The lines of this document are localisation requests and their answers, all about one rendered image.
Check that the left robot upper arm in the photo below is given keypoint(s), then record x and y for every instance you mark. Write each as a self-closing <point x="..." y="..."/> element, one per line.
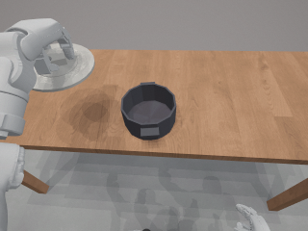
<point x="12" y="165"/>

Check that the pot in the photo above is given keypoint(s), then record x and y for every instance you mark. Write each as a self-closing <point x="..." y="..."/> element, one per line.
<point x="148" y="111"/>

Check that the table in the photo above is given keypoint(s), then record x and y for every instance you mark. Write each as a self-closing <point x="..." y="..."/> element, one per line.
<point x="243" y="106"/>

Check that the robot left hand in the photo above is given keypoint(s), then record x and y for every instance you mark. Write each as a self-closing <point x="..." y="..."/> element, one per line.
<point x="48" y="30"/>

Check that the robot left forearm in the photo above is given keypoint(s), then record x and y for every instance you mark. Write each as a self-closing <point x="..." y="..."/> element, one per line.
<point x="19" y="49"/>

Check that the knob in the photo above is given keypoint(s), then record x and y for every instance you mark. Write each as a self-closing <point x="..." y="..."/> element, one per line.
<point x="57" y="56"/>

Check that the lid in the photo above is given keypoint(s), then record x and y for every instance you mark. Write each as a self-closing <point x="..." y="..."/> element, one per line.
<point x="69" y="75"/>

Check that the robot right hand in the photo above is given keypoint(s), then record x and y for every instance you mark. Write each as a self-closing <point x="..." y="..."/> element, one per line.
<point x="256" y="223"/>

